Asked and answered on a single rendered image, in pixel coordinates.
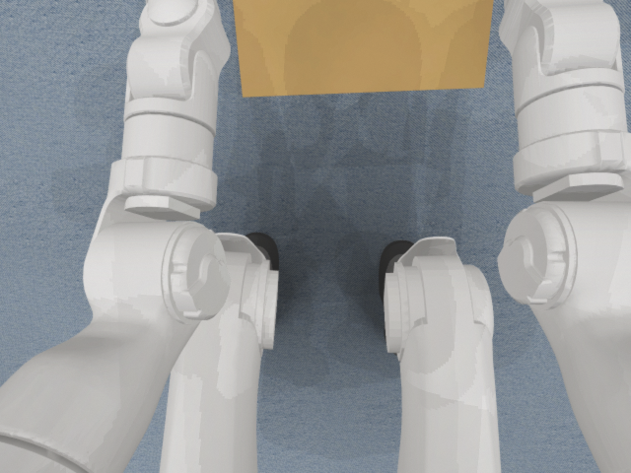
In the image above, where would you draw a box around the left robot forearm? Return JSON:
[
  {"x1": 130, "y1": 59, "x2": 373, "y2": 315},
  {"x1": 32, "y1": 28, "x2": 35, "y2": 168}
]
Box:
[{"x1": 83, "y1": 0, "x2": 231, "y2": 293}]

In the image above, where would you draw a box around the robot left upper arm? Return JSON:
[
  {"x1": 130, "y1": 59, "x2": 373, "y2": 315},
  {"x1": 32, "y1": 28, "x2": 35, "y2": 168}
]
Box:
[{"x1": 0, "y1": 221, "x2": 231, "y2": 473}]

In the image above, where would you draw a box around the left robot thigh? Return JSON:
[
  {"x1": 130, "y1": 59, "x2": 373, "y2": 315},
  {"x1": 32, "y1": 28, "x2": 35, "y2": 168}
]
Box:
[{"x1": 160, "y1": 251, "x2": 279, "y2": 473}]

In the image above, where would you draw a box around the right robot forearm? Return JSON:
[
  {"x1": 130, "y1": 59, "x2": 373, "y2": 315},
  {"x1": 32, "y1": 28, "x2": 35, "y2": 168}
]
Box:
[{"x1": 499, "y1": 0, "x2": 631, "y2": 203}]

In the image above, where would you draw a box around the robot right foot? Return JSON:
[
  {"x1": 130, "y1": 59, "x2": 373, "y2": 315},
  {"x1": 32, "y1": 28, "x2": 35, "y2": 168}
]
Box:
[{"x1": 379, "y1": 240, "x2": 414, "y2": 355}]

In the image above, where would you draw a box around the robot right upper arm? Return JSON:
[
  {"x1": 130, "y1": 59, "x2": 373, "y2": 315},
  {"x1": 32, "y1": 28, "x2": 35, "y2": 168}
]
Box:
[{"x1": 497, "y1": 201, "x2": 631, "y2": 473}]

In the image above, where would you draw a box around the carton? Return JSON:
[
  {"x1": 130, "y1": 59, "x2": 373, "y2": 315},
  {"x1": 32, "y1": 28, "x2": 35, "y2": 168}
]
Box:
[{"x1": 233, "y1": 0, "x2": 494, "y2": 98}]

